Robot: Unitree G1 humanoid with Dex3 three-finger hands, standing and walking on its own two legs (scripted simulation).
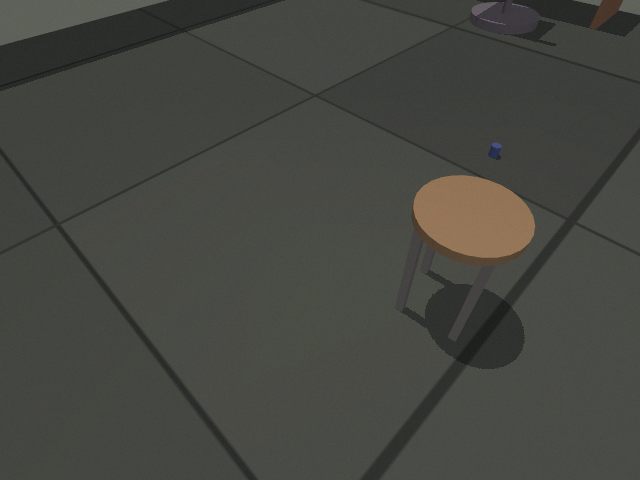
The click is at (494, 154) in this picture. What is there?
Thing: low tin
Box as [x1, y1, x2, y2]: [488, 143, 501, 157]
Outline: 493,143 491,145 488,155 491,157 496,157 501,145 498,143
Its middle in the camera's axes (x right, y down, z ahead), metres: +0.91 -0.47 +2.06
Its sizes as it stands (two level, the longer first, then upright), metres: 0.051 0.051 0.064
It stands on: the floor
